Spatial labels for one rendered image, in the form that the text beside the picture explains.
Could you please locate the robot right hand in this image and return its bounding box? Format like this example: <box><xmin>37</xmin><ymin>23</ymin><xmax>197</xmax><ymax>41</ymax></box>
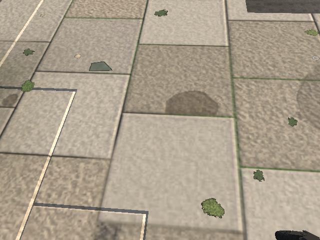
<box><xmin>275</xmin><ymin>230</ymin><xmax>320</xmax><ymax>240</ymax></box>

